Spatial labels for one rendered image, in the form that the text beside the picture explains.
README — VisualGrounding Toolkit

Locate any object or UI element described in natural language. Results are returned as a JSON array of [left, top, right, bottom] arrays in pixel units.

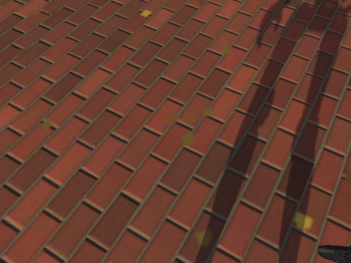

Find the robot right hand
[[318, 245, 351, 263]]

